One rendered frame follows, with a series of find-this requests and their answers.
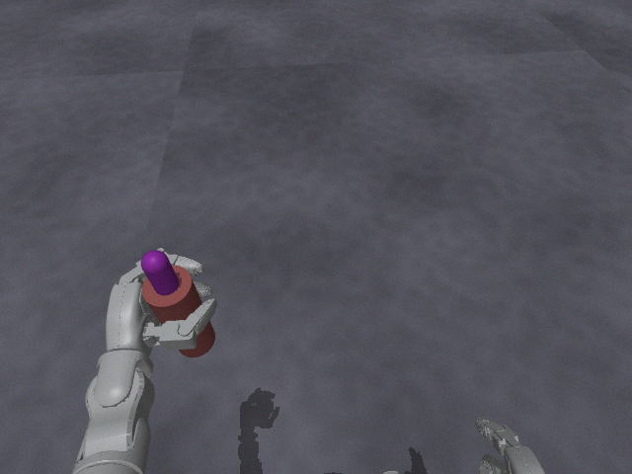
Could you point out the bottle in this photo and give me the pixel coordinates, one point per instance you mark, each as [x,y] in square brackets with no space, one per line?
[171,294]

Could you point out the left robot arm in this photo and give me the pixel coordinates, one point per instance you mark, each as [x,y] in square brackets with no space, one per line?
[118,401]

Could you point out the right robot hand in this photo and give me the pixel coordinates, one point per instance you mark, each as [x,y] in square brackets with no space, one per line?
[519,459]

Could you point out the left robot hand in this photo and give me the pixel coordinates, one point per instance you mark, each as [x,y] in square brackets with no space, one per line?
[131,323]

